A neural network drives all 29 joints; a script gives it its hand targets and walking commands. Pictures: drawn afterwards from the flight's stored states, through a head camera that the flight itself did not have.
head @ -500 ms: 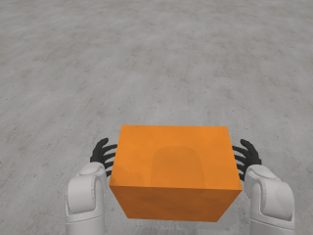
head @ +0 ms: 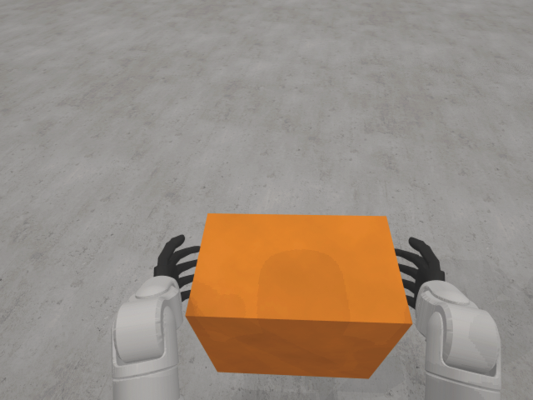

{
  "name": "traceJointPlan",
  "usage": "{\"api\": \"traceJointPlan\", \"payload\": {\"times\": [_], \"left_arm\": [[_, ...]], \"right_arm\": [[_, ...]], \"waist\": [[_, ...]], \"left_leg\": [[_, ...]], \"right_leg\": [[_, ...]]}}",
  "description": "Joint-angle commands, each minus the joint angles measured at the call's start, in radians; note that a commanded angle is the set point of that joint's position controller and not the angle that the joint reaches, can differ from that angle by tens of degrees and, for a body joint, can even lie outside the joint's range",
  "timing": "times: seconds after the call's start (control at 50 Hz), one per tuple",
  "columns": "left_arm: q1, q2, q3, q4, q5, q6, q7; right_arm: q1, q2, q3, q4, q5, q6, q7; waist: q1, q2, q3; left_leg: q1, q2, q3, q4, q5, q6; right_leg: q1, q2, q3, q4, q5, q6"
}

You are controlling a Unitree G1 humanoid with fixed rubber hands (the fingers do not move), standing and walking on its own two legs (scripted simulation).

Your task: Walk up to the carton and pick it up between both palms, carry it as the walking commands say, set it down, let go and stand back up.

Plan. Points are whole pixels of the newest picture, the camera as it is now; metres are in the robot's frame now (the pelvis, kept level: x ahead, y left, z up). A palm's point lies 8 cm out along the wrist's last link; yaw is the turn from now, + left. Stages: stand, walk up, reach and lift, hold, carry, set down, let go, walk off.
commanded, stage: carry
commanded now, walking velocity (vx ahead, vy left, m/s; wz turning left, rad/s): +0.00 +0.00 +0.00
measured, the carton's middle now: (293, 301) +0.29 +0.00 -0.02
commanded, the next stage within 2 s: hold in 0.72 s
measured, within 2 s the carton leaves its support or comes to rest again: neither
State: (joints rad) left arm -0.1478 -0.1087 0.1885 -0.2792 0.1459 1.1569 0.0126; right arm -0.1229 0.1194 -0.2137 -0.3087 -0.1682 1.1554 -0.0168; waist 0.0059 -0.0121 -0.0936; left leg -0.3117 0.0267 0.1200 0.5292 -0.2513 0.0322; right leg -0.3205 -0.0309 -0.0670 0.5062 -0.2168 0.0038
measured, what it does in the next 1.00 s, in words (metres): stands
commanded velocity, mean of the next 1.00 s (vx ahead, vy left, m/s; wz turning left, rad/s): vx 0.00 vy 0.00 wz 0.00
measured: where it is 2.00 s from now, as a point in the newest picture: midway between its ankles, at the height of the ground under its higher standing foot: outside the picture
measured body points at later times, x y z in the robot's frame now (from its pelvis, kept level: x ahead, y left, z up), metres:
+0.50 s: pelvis +0.00 +0.00 +0.00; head -0.02 +0.00 +0.45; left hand +0.28 +0.18 +0.07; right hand +0.27 -0.18 +0.07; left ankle +0.02 +0.09 -0.73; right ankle +0.03 -0.12 -0.73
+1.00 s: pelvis -0.01 -0.01 +0.01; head -0.03 -0.01 +0.46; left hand +0.27 +0.17 +0.03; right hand +0.28 -0.18 +0.03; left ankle +0.02 +0.09 -0.73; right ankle +0.03 -0.13 -0.73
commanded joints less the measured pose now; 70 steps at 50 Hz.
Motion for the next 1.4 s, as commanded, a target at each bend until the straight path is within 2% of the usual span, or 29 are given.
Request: {"api": "traceJointPlan", "payload": {"times": [0.0, 0.42, 0.7, 0.72, 0.74, 0.76, 0.8, 0.82, 0.84, 0.86, 0.88, 0.94, 0.98, 1.02, 1.04, 1.06, 1.12, 1.16, 1.22, 1.28, 1.38], "left_arm": [[-0.512, -0.8, -0.713, -0.087, -0.4, -0.009, -0.221], [-0.506, -0.794, -0.698, -0.065, -0.386, -0.032, -0.22], [-0.496, -0.779, -0.662, -0.014, -0.352, -0.081, -0.217], [-0.359, -0.693, -0.354, 0.472, -0.142, -0.187, -0.195], [-0.299, -0.647, -0.326, 0.428, -0.08, -0.323, -0.179], [-0.289, -0.637, -0.355, 0.361, -0.072, -0.411, -0.173], [-0.324, -0.72, -0.488, 0.207, -0.125, -0.489, -0.184], [-0.373, -0.765, -0.566, 0.108, -0.161, -0.507, -0.189], [-0.527, -0.795, -0.619, 0.063, -0.23, -0.525, -0.201], [-0.509, -0.787, -0.612, 0.107, -0.232, -0.534, -0.198], [-0.527, -0.781, -0.617, 0.138, -0.228, -0.539, -0.198], [-0.594, -0.778, -0.556, 0.327, -0.182, -0.529, -0.229], [-0.655, -0.82, -0.5, 0.457, -0.15, -0.534, -0.262], [-0.723, -0.852, -0.424, 0.576, -0.111, -0.55, -0.291], [-0.758, -0.862, -0.395, 0.628, -0.098, -0.561, -0.306], [-0.773, -0.867, -0.354, 0.674, -0.081, -0.572, -0.316], [-0.81, -0.85, -0.259, 0.756, -0.036, -0.587, -0.335], [-0.816, -0.83, -0.215, 0.78, -0.014, -0.589, -0.339], [-0.819, -0.805, -0.175, 0.796, 0.005, -0.603, -0.34], [-0.813, -0.791, -0.165, 0.806, 0.014, -0.636, -0.34], [-0.761, -0.785, -0.213, 0.786, 0.006, -0.717, -0.324]], "right_arm": [[-0.511, 0.777, 0.73, -0.084, 0.412, 0.002, 0.24], [-0.508, 0.768, 0.715, -0.063, 0.397, -0.022, 0.238], [-0.503, 0.746, 0.68, -0.01, 0.364, -0.073, 0.235], [-0.306, 0.662, 0.378, 0.448, 0.186, -0.193, 0.224], [-0.324, 0.589, 0.393, 0.386, 0.124, -0.336, 0.213], [-0.327, 0.6, 0.434, 0.361, 0.123, -0.415, 0.215], [-0.387, 0.696, 0.593, 0.254, 0.2, -0.492, 0.237], [-0.44, 0.731, 0.672, 0.17, 0.248, -0.511, 0.249], [-0.507, 0.723, 0.576, 0.174, 0.192, -0.541, 0.257], [-0.529, 0.721, 0.601, 0.171, 0.199, -0.55, 0.263], [-0.54, 0.71, 0.602, 0.18, 0.196, -0.556, 0.266], [-0.594, 0.7, 0.53, 0.336, 0.138, -0.537, 0.274], [-0.669, 0.73, 0.488, 0.446, 0.106, -0.536, 0.297], [-0.76, 0.783, 0.449, 0.572, 0.093, -0.55, 0.329], [-0.785, 0.808, 0.418, 0.636, 0.082, -0.562, 0.34], [-0.815, 0.831, 0.4, 0.693, 0.076, -0.573, 0.35], [-0.842, 0.867, 0.336, 0.804, 0.044, -0.593, 0.363], [-0.832, 0.863, 0.3, 0.833, 0.025, -0.595, 0.362], [-0.807, 0.835, 0.243, 0.841, -0.006, -0.605, 0.347], [-0.781, 0.809, 0.209, 0.83, -0.028, -0.629, 0.327], [-0.745, 0.79, 0.25, 0.783, -0.012, -0.699, 0.314]], "waist": [[-0.001, 0.015, -0.247], [-0.001, 0.014, -0.251], [-0.001, 0.015, -0.254], [-0.039, 0.038, 0.046], [-0.032, 0.007, 0.051], [-0.016, -0.014, -0.005], [0.039, 0.022, -0.195], [0.044, 0.037, -0.291], [-0.021, 0.113, -0.403], [0.002, 0.078, -0.372], [-0.009, 0.073, -0.319], [-0.044, 0.019, -0.147], [-0.046, 0.004, -0.095], [-0.014, 0.001, -0.088], [-0.017, -0.012, -0.085], [0.009, -0.013, -0.09], [0.029, -0.02, -0.096], [0.021, -0.014, -0.085], [-0.011, -0.004, -0.068], [-0.041, 0.004, -0.09], [-0.036, 0.011, -0.225]], "left_leg": [[0.079, 0.126, -0.124, -0.094, 0.139, -0.014], [0.081, 0.124, -0.123, -0.088, 0.148, -0.016], [0.082, 0.124, -0.122, -0.087, 0.154, -0.018], [0.197, -0.085, -0.183, -0.181, 0.064, -0.027], [0.263, -0.084, -0.201, -0.182, 0.111, -0.031], [0.31, -0.075, -0.214, -0.189, 0.195, -0.027], [0.372, -0.06, -0.228, -0.163, 0.49, -0.036], [0.407, -0.06, -0.232, -0.151, 0.612, -0.043], [0.374, -0.08, -0.197, -0.166, 0.62, -0.045], [0.424, -0.072, -0.215, -0.183, 0.596, -0.033], [0.441, -0.072, -0.218, -0.191, 0.532, -0.03], [0.325, -0.083, -0.217, -0.236, 0.111, -0.006], [0.274, -0.082, -0.218, -0.235, -0.056, 0.008], [0.268, -0.084, -0.211, -0.212, -0.13, 0.011], [0.258, -0.088, -0.204, -0.197, -0.142, 0.009], [0.251, -0.089, -0.199, -0.186, -0.141, 0.007], [0.201, -0.087, -0.187, -0.173, -0.116, 0.007], [0.173, -0.086, -0.187, -0.172, -0.084, 0.012], [0.129, -0.092, -0.193, -0.156, -0.034, 0.012], [0.087, -0.097, -0.202, -0.125, 0.014, 0.011], [0.03, -0.108, -0.217, -0.056, 0.165, 0.005]], "right_leg": [[0.1, -0.1, 0.099, -0.058, 0.124, -0.031], [0.101, -0.101, 0.098, -0.057, 0.134, -0.033], [0.098, -0.102, 0.097, -0.058, 0.136, -0.033], [0.096, 0.089, 0.158, -0.177, 0.076, -0.037], [0.106, 0.096, 0.146, -0.168, 0.141, -0.039], [0.145, 0.094, 0.147, -0.152, 0.227, -0.042], [0.26, 0.107, 0.147, -0.119, 0.444, -0.033], [0.307, 0.118, 0.142, -0.118, 0.523, -0.025], [0.405, 0.115, 0.152, -0.147, 0.517, -0.056], [0.346, 0.115, 0.147, -0.157, 0.462, -0.046], [0.301, 0.117, 0.141, -0.171, 0.396, -0.045], [0.24, 0.103, 0.133, -0.193, 0.106, -0.054], [0.205, 0.095, 0.128, -0.193, -0.059, -0.072], [0.169, 0.08, 0.134, -0.188, -0.151, -0.089], [0.156, 0.073, 0.136, -0.188, -0.173, -0.092], [0.15, 0.068, 0.141, -0.189, -0.189, -0.095], [0.181, 0.068, 0.146, -0.186, -0.17, -0.085], [0.206, 0.071, 0.149, -0.185, -0.119, -0.076], [0.221, 0.069, 0.155, -0.183, -0.04, -0.068], [0.228, 0.067, 0.157, -0.159, 0.043, -0.063], [0.238, 0.072, 0.153, -0.063, 0.264, -0.05]]}}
